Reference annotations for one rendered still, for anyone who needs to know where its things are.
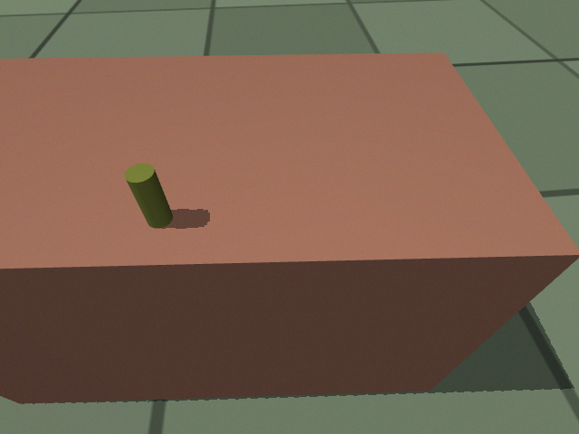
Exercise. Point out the can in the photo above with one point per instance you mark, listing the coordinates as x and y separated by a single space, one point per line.
146 188

